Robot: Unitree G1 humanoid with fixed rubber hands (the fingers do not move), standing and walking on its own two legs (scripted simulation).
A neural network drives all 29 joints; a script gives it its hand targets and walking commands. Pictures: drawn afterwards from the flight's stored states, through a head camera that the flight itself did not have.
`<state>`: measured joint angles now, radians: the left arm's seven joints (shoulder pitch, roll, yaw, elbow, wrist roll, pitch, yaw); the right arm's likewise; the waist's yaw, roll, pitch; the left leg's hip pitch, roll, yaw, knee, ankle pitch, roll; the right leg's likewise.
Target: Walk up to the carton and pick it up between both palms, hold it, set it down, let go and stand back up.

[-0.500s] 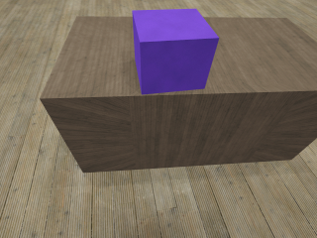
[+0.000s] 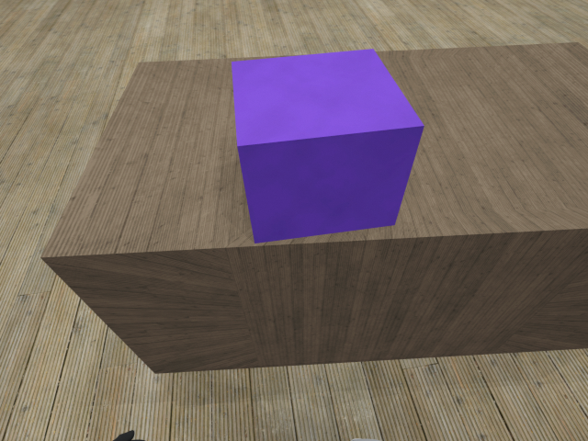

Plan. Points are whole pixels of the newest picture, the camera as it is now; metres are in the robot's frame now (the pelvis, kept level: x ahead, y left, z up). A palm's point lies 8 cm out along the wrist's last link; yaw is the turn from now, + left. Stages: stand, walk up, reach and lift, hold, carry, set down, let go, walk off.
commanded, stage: walk up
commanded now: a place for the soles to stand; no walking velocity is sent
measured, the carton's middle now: (314, 145) +0.63 -0.03 +0.04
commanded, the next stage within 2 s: none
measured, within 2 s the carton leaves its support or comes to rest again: neither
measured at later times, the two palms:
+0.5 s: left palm (134, 390) +0.24 +0.27 -0.13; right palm (513, 384) +0.21 -0.30 -0.08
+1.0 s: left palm (160, 365) +0.27 +0.24 -0.12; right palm (523, 354) +0.26 -0.33 -0.09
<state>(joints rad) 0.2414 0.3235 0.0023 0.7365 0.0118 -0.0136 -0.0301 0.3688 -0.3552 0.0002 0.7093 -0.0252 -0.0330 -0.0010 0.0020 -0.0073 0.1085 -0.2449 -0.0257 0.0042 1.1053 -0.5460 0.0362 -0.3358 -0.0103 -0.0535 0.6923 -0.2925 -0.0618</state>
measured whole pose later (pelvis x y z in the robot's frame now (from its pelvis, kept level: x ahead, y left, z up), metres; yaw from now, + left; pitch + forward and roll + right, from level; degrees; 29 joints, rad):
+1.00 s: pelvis +0.17 -0.04 -0.01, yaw +2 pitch -2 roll +0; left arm 0.22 0.34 0.01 0.67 0.01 0.06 -0.02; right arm 0.32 -0.37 0.00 0.64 0.00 0.01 -0.04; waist 0.00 -0.04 0.13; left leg -0.35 0.01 -0.01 0.77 -0.38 0.00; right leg -0.39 0.00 0.02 0.84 -0.53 0.00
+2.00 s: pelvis +0.15 -0.05 +0.00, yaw +1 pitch -4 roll +0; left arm 0.19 0.34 0.01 0.81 0.01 0.03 -0.02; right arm 0.25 -0.37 0.00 0.76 0.00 0.00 -0.01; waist 0.00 -0.02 0.12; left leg -0.32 0.03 -0.02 0.70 -0.31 -0.02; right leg -0.29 0.00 0.02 0.70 -0.35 0.01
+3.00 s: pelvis +0.17 -0.05 +0.01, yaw +2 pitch -4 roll +0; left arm 0.17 0.34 0.01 0.90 0.01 0.01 -0.02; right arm 0.24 -0.37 0.00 0.83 0.00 -0.01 -0.01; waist 0.00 -0.02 0.10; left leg -0.22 0.03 -0.02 0.59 -0.30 -0.03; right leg -0.19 -0.01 0.02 0.59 -0.33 0.01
